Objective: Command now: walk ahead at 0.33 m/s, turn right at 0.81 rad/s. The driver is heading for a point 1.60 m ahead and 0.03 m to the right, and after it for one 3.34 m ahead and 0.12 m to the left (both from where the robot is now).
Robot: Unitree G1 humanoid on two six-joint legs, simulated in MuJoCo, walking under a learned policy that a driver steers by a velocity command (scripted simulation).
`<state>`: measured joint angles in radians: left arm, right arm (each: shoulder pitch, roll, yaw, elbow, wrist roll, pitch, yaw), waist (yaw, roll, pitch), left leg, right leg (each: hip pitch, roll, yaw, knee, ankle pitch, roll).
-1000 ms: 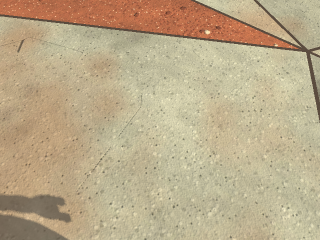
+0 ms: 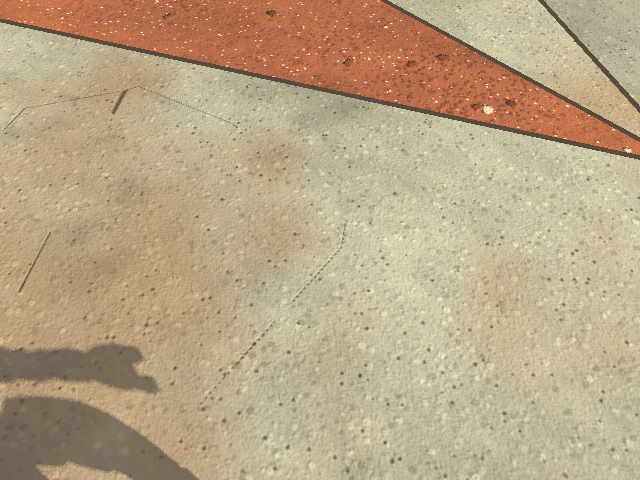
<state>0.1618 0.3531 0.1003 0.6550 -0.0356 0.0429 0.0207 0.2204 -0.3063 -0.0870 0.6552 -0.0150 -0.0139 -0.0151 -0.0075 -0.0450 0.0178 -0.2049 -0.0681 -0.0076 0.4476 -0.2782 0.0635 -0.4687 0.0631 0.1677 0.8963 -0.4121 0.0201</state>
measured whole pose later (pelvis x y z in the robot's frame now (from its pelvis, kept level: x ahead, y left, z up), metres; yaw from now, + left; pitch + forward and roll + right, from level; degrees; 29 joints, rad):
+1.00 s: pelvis +0.44 -0.20 -0.03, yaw +4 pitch -1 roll -2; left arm 0.02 0.28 0.07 0.71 -0.02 0.01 0.00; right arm 0.22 -0.32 -0.10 0.62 0.01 0.03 0.03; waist -0.05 -0.02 0.11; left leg -0.46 -0.02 0.10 0.68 -0.22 0.13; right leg -0.22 -0.06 -0.21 0.99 -0.58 0.04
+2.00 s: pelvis +0.98 -0.05 -0.01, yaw +18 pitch +2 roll +3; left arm 0.42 0.27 0.02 0.86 -0.05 -0.07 0.01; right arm 0.15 -0.25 -0.04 0.64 -0.01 -0.11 0.02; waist 0.04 -0.04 0.04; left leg -0.33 0.01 0.08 0.54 -0.23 -0.01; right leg -0.36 -0.06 0.08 1.30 -0.33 -0.06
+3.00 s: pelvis +1.69 +0.02 -0.01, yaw -10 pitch +0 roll -1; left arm 0.06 0.27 0.03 0.64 0.02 0.00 0.04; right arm 0.25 -0.27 -0.05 0.70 0.01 -0.02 0.01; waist -0.06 0.02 0.13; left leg -0.38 -0.17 -0.19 0.40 0.00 0.06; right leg -0.50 0.07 0.17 0.92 -0.42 0.04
